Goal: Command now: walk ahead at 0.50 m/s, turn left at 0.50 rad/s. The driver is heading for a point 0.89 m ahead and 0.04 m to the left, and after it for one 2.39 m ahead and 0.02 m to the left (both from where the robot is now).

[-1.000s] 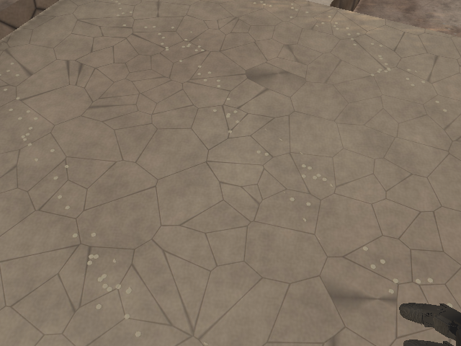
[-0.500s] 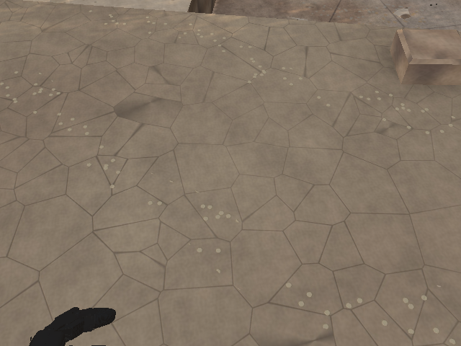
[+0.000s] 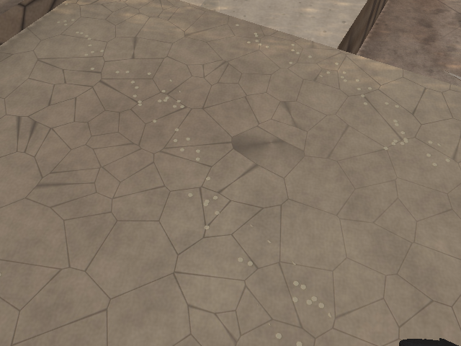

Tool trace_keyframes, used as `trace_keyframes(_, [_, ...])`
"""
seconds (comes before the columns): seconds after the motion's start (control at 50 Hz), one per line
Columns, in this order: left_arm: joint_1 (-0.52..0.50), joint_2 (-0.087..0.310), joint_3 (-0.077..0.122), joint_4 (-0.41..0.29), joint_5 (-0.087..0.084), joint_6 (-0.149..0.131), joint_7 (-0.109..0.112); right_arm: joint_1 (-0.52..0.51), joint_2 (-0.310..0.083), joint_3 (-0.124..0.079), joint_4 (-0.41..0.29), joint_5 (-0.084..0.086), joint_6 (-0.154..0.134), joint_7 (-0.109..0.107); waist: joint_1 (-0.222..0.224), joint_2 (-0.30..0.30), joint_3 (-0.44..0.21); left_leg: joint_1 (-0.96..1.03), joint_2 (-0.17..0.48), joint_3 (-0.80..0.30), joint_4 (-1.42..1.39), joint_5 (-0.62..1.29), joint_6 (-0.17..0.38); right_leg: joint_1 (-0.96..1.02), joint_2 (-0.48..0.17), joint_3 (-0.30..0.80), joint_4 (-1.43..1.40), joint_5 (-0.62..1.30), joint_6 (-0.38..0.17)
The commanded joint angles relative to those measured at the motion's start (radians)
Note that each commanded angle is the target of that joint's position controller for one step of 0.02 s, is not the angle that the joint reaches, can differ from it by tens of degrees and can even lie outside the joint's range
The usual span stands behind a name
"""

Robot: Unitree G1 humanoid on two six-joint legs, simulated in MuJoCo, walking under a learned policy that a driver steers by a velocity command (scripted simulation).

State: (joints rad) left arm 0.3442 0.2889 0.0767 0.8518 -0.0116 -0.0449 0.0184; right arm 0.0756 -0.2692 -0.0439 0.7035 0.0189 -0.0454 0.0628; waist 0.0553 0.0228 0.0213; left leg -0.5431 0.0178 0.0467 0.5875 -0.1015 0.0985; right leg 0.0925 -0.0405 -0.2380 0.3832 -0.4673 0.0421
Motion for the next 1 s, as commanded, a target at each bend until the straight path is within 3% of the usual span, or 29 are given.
trace_keyframes(0.02, [0.035,0.092,0.007,-0.114,0.029,-0.014,0.011,0.360,-0.323,-0.120,0.010,0.004,0.006,-0.033,-0.165,0.143,-0.276,0.790,0.168,-0.395,-0.034,-0.028,0.208,-0.538,-0.070,0.024,0.769,0.516,-0.027])
trace_keyframes(0.04, [0.031,0.047,-0.019,-0.136,0.025,-0.055,-0.005,0.342,-0.323,-0.107,-0.018,0.010,-0.003,-0.030,-0.134,0.200,-0.423,0.960,0.324,-0.884,-0.230,-0.184,0.346,-0.789,0.100,0.241,0.995,-0.126,-0.003])
trace_keyframes(0.06, [-0.089,0.132,0.003,-0.159,-0.017,-0.084,-0.021,0.342,-0.247,-0.085,-0.019,0.000,-0.009,-0.028,-0.187,0.099,-0.354,0.928,0.302,-0.794,-0.280,-0.216,0.283,-0.900,0.038,0.346,1.028,-0.074,-0.029])
trace_keyframes(0.08, [-0.145,0.129,-0.001,-0.179,-0.031,-0.098,-0.025,0.301,-0.211,-0.075,-0.018,-0.001,-0.016,-0.030,-0.168,0.062,-0.227,0.794,0.264,-0.653,-0.281,-0.171,0.243,-0.925,-0.004,0.328,0.969,0.008,-0.050])
trace_keyframes(0.1, [-0.154,0.121,-0.001,-0.174,-0.009,-0.102,-0.017,0.233,-0.182,-0.066,-0.029,0.000,-0.017,-0.032,-0.120,-0.011,-0.139,0.631,0.221,-0.543,-0.288,-0.080,0.211,-0.878,-0.045,0.321,0.874,0.074,-0.051])
trace_keyframes(0.12, [-0.144,0.134,0.009,-0.168,0.011,-0.093,-0.011,0.179,-0.150,-0.055,-0.046,-0.008,-0.017,-0.036,-0.080,0.003,-0.100,0.504,0.189,-0.468,-0.306,0.020,0.197,-0.799,-0.072,0.321,0.799,0.115,-0.045])
trace_keyframes(0.14, [-0.126,0.134,0.013,-0.167,0.017,-0.080,-0.011,0.149,-0.140,-0.051,-0.064,-0.018,-0.017,-0.039,-0.052,0.024,-0.084,0.424,0.166,-0.440,-0.330,0.068,0.196,-0.739,-0.081,0.323,0.771,0.138,-0.036])
trace_keyframes(0.2, [-0.124,0.099,0.007,-0.174,0.028,-0.051,-0.008,0.150,-0.163,-0.059,-0.067,-0.013,-0.023,-0.052,-0.033,0.025,-0.063,0.310,0.133,-0.358,-0.364,0.185,0.206,-0.702,-0.069,0.296,0.651,0.209,0.007])
trace_keyframes(0.3, [-0.292,0.045,-0.020,-0.206,0.022,-0.058,-0.022,0.220,-0.165,-0.057,-0.031,-0.004,-0.018,-0.072,-0.107,0.054,-0.033,0.278,0.069,-0.245,-0.357,0.112,0.130,-0.632,-0.021,0.269,0.277,0.553,0.027])
trace_keyframes(0.36, [-0.365,0.063,-0.018,-0.227,0.006,-0.069,-0.039,0.278,-0.173,-0.056,0.000,-0.001,-0.017,-0.070,-0.143,0.062,-0.011,0.341,0.113,-0.291,-0.335,0.043,0.125,-0.621,-0.005,0.275,0.183,0.596,0.008])
trace_keyframes(0.4, [-0.385,0.084,-0.012,-0.240,0.007,-0.077,-0.048,0.300,-0.174,-0.056,0.013,-0.001,-0.012,-0.070,-0.145,0.063,0.000,0.424,0.151,-0.335,-0.288,0.055,0.117,-0.647,-0.001,0.283,0.137,0.531,-0.020])
trace_keyframes(0.44, [-0.359,0.100,-0.006,-0.240,0.007,-0.082,-0.052,0.300,-0.181,-0.059,0.021,-0.004,-0.005,-0.072,-0.124,0.084,0.004,0.484,0.182,-0.369,-0.246,0.123,0.103,-0.628,0.007,0.276,0.114,0.441,-0.052])
trace_keyframes(0.46, [-0.314,0.109,0.000,-0.230,0.008,-0.085,-0.051,0.287,-0.181,-0.060,0.021,-0.004,-0.001,-0.073,-0.095,0.095,-0.007,0.495,0.177,-0.367,-0.204,0.210,0.090,-0.569,0.020,0.257,0.090,0.413,-0.073])
trace_keyframes(0.48, [-0.215,0.133,0.015,-0.202,0.013,-0.088,-0.047,0.273,-0.166,-0.054,0.015,-0.005,0.001,-0.073,-0.043,0.084,-0.062,0.489,0.131,-0.334,-0.099,0.352,0.068,-0.429,0.037,0.237,0.062,0.427,-0.102])
trace_keyframes(0.5, [-0.067,0.178,0.029,-0.179,0.026,-0.091,-0.041,0.263,-0.130,-0.037,-0.002,-0.014,0.000,-0.072,0.024,0.040,-0.195,0.395,0.075,-0.282,0.121,0.318,0.034,-0.182,-0.065,0.332,0.105,0.468,-0.163])
trace_keyframes(0.52, [0.065,0.267,0.055,-0.153,0.037,-0.084,-0.039,0.387,-0.067,-0.017,-0.013,-0.004,-0.014,-0.072,0.017,-0.189,-0.358,0.050,-0.071,-0.173,0.493,0.007,-0.049,0.207,-0.276,0.712,0.083,0.328,-0.320])
trace_keyframes(0.54, [0.111,0.212,0.044,-0.124,0.008,-0.075,-0.049,0.388,-0.085,-0.013,-0.011,0.001,-0.026,-0.070,0.030,-0.315,-0.368,-0.151,-0.107,-0.201,0.653,-0.468,-0.069,0.272,-0.351,0.992,-0.066,0.104,-0.365])
trace_keyframes(0.56, [0.059,0.148,0.023,-0.131,-0.006,-0.070,-0.046,0.293,-0.163,-0.033,-0.023,0.014,-0.030,-0.066,0.045,-0.196,-0.212,-0.246,-0.046,-0.223,0.725,-0.418,-0.064,0.167,-0.328,0.908,-0.089,-0.023,-0.319])
trace_keyframes(0.58, [-0.003,0.126,0.014,-0.144,0.004,-0.061,-0.042,0.210,-0.163,-0.031,-0.043,0.011,-0.032,-0.064,0.032,-0.115,-0.121,-0.248,0.003,-0.177,0.709,-0.335,-0.060,0.039,-0.289,0.782,-0.104,0.016,-0.286])
trace_keyframes(0.6, [-0.050,0.107,0.004,-0.145,0.013,-0.056,-0.042,0.163,-0.151,-0.031,-0.056,-0.004,-0.034,-0.063,0.009,-0.076,-0.044,-0.232,0.036,-0.152,0.640,-0.273,-0.062,-0.085,-0.247,0.691,-0.136,0.109,-0.278])
trace_keyframes(0.62, [-0.077,0.087,-0.005,-0.147,0.021,-0.058,-0.042,0.165,-0.141,-0.035,-0.054,-0.012,-0.032,-0.062,-0.020,-0.090,-0.022,-0.184,0.068,-0.150,0.582,-0.227,-0.065,-0.160,-0.215,0.630,-0.160,0.197,-0.266])
trace_keyframes(0.66, [-0.091,0.082,-0.007,-0.141,0.018,-0.063,-0.043,0.205,-0.105,-0.030,-0.041,-0.009,-0.023,-0.060,-0.050,-0.123,-0.028,-0.116,0.086,-0.131,0.519,-0.194,-0.078,-0.227,-0.178,0.547,-0.197,0.315,-0.269])
trace_keyframes(0.7, [-0.080,0.109,-0.001,-0.126,0.010,-0.068,-0.039,0.178,-0.084,-0.023,-0.050,-0.014,-0.019,-0.062,-0.053,-0.111,-0.019,-0.131,0.095,-0.112,0.439,-0.146,-0.098,-0.244,-0.175,0.482,-0.224,0.425,-0.283])
trace_keyframes(0.8, [-0.026,0.144,0.008,-0.086,-0.002,-0.053,-0.027,0.020,-0.047,-0.006,-0.084,-0.014,-0.033,-0.053,-0.002,-0.086,0.003,-0.090,0.077,-0.074,0.116,0.123,-0.115,-0.233,-0.129,0.342,-0.239,0.530,-0.247])
trace_keyframes(0.86, [0.038,0.156,0.009,-0.053,-0.009,-0.042,-0.026,-0.069,-0.047,-0.005,-0.108,-0.004,-0.041,-0.039,0.034,-0.086,0.023,-0.060,0.051,-0.058,0.009,0.186,-0.110,-0.188,-0.149,0.336,-0.225,0.512,-0.240])
trace_keyframes(0.92, [0.072,0.161,0.012,-0.026,-0.014,-0.024,-0.022,-0.125,-0.062,-0.010,-0.135,-0.001,-0.049,-0.023,0.034,-0.091,0.043,-0.069,0.037,-0.068,-0.058,0.116,-0.080,-0.099,-0.194,0.367,-0.175,0.550,-0.226])
trace_keyframes(0.96, [0.064,0.178,0.018,-0.019,-0.015,-0.012,-0.016,-0.083,-0.088,-0.022,-0.131,-0.004,-0.056,-0.020,-0.008,-0.105,0.022,0.013,0.015,-0.064,-0.096,0.045,-0.058,-0.068,-0.206,0.391,-0.108,0.650,-0.208])
trace_keyframes(0.98, [0.039,0.188,0.020,-0.023,-0.016,-0.008,-0.013,0.002,-0.113,-0.036,-0.110,-0.007,-0.059,-0.023,-0.064,-0.107,-0.024,0.146,-0.009,-0.043,-0.130,0.039,-0.039,-0.084,-0.183,0.374,-0.018,0.781,-0.190])
trace_keyframes(1.0, [0.031,0.167,0.011,-0.029,-0.010,-0.008,-0.012,0.150,-0.162,-0.060,-0.069,-0.014,-0.060,-0.033,-0.134,-0.091,-0.128,0.382,0.005,-0.048,-0.121,0.068,-0.009,-0.161,-0.130,0.341,0.152,0.814,-0.161])
